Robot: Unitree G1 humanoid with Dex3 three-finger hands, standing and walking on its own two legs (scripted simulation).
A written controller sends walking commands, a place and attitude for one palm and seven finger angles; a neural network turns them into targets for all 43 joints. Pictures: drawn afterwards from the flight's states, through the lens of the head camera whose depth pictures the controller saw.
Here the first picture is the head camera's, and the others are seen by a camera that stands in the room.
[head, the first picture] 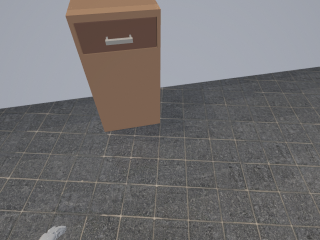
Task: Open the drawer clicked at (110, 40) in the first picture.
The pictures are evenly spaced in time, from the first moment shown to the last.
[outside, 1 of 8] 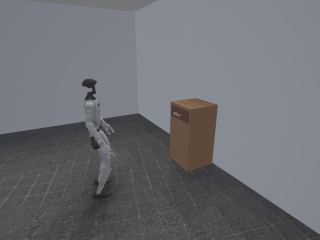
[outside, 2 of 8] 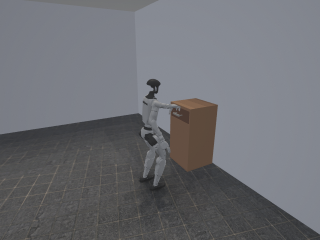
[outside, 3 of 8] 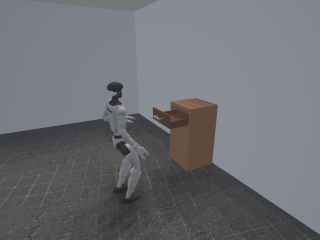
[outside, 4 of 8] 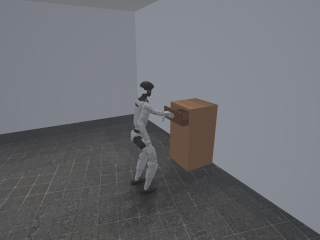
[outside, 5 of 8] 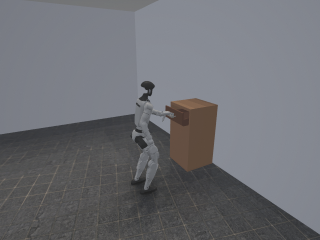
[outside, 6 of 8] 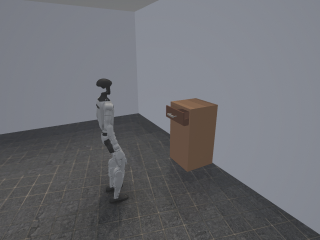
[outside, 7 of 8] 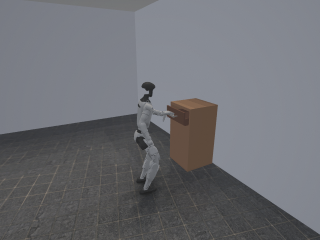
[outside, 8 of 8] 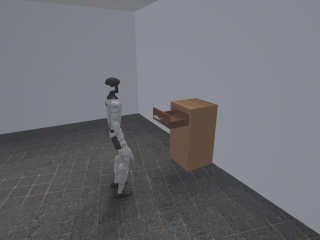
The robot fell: no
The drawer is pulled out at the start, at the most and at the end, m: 0.00 0.30 0.29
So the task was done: yes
